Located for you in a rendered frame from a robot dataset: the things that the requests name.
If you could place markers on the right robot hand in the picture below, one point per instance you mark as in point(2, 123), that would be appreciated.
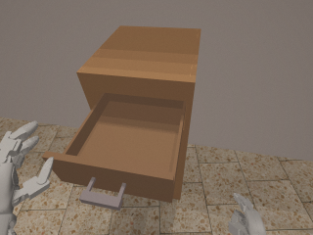
point(249, 223)

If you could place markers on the cabinet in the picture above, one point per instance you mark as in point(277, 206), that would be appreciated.
point(147, 61)

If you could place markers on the handle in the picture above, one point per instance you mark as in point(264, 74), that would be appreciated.
point(102, 200)

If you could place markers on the left robot hand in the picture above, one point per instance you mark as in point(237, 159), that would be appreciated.
point(12, 152)

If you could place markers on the left robot forearm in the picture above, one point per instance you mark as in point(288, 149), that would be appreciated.
point(7, 222)

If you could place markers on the drawer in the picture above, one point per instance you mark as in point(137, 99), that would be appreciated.
point(126, 139)

